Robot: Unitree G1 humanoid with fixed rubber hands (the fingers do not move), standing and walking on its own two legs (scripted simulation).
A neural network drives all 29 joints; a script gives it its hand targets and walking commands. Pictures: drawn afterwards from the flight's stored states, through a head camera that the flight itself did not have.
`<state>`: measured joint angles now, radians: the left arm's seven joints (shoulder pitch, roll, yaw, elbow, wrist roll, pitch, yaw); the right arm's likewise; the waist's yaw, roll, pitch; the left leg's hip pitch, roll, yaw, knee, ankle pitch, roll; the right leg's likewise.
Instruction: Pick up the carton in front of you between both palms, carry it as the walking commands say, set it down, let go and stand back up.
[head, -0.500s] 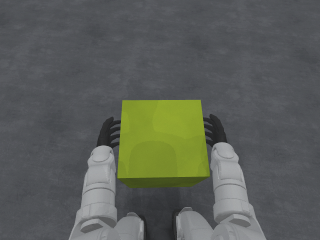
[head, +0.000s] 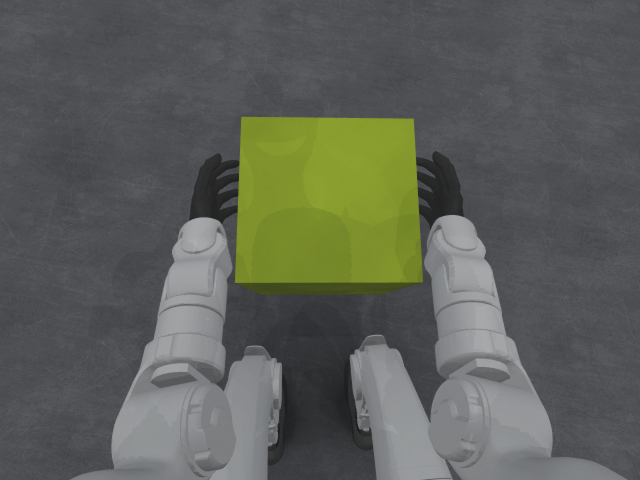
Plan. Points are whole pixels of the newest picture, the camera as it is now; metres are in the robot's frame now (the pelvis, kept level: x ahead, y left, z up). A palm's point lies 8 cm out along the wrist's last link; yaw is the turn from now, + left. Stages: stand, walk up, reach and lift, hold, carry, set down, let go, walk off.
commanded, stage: set down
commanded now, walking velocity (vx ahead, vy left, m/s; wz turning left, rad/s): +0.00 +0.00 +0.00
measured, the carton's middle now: (324, 221) +0.44 -0.03 -0.14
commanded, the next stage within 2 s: none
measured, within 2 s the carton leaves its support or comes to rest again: rests again in 1.42 s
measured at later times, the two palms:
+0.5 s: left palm (237, 224) +0.47 +0.12 -0.23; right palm (412, 230) +0.44 -0.18 -0.23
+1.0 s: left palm (257, 229) +0.51 +0.10 -0.38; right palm (401, 234) +0.48 -0.20 -0.36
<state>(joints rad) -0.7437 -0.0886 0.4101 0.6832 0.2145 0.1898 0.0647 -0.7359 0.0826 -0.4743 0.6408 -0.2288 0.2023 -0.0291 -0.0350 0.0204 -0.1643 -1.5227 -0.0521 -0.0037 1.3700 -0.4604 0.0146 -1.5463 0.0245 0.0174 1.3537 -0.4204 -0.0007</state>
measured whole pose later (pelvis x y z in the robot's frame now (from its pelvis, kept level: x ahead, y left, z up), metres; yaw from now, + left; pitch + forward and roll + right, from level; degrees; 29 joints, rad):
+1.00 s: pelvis -0.03 +0.00 -0.22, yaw -1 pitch +43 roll -1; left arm -1.30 0.20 0.18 0.92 0.01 0.20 0.14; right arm -1.23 -0.14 -0.37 0.81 0.01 0.22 -0.14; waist -0.08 0.00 0.16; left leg -2.29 -0.06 0.01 2.13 -0.58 0.01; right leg -2.31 0.03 -0.01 2.09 -0.53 0.01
